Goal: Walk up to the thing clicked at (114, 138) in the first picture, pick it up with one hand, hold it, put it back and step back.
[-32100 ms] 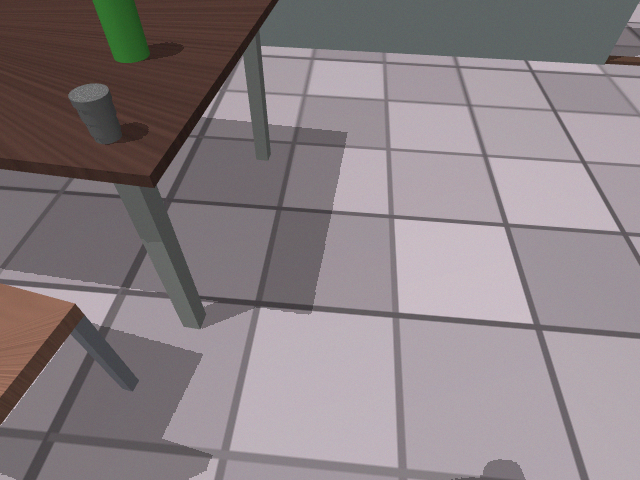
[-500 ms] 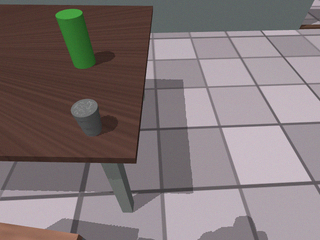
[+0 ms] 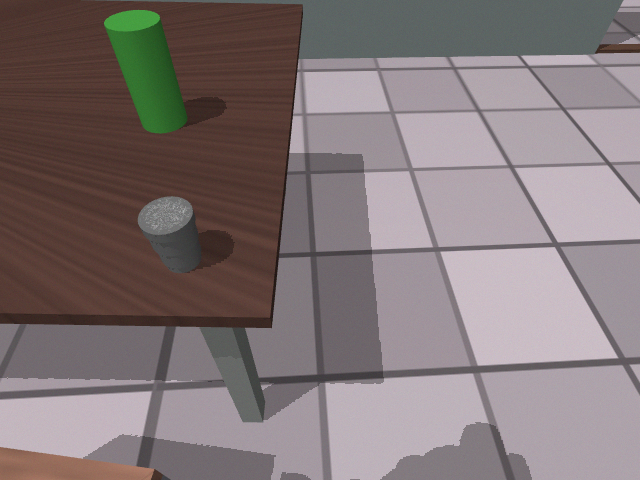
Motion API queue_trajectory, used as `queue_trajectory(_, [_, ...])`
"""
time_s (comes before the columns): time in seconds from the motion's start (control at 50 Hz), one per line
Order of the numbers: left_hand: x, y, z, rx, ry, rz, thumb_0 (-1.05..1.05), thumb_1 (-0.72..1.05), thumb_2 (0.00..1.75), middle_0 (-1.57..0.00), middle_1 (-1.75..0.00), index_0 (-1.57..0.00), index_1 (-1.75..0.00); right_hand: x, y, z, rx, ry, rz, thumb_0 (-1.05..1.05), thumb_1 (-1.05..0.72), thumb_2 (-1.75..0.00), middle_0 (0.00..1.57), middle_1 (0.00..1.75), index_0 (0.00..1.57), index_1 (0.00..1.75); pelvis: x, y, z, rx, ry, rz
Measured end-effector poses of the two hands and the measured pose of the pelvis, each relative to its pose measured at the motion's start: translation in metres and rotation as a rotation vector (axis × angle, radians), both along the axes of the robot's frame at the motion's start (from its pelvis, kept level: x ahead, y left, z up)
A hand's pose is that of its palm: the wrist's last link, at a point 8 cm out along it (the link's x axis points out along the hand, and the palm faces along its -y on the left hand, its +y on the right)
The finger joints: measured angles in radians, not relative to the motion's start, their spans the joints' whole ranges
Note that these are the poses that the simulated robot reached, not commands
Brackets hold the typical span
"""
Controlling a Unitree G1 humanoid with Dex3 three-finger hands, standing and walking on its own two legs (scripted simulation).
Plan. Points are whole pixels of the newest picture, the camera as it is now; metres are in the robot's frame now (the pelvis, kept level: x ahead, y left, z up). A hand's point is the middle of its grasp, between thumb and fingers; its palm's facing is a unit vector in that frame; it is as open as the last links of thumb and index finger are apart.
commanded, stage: stand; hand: left
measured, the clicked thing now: (175, 238) +0.44 +0.22 +0.03
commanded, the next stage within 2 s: step back in 1.94 s
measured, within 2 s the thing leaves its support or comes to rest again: neither
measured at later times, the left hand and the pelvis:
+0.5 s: hand out of the picture +0.08 +0.26 -0.16, palm faces -0.03 -0.93 -0.35, open 7.4 cm; pelvis +0.00 +0.00 +0.00, yaw +0 degrees
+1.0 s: hand out of the picture +0.08 +0.26 -0.16, palm faces -0.04 -0.94 -0.35, open 7.4 cm; pelvis +0.00 +0.00 +0.00, yaw +0 degrees
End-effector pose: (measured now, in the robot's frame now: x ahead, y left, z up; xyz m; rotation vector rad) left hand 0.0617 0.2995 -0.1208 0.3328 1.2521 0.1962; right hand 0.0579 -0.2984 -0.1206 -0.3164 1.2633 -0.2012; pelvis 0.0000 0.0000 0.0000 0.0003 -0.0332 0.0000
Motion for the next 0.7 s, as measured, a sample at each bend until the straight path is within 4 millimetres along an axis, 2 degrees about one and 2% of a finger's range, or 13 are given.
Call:
queue_trajectory(0.14, [0.005,0.002,0.001,0.001,-0.005,0.0,0.01,0.88,0.89,-0.2,-0.3,-0.2,-0.3,0.005,0.002,0.0,-0.001,-0.008,-0.002,0.0,-0.91,-0.9,0.21,0.3,0.2,0.3,0.003,0.002,0.0,0.001,-0.001,-0.002])
queue_trajectory(0.36, [0.013,0.003,0.002,0.003,-0.025,-0.006,0.01,0.9,0.9,-0.2,-0.3,-0.2,-0.3,0.013,0.004,0.001,0.004,-0.034,-0.001,0.0,-0.91,-0.9,0.21,0.3,0.2,0.3,0.004,0.003,0.0,0.002,-0.004,-0.004])
queue_trajectory(0.7, [0.009,0.002,0.0,-0.002,-0.011,-0.005,0.01,0.9,0.9,-0.2,-0.3,-0.2,-0.3,0.009,0.003,0.001,-0.001,-0.018,-0.009,0.0,-0.91,-0.9,0.21,0.3,0.2,0.3,0.005,0.003,0.0,0.0,-0.003,-0.005])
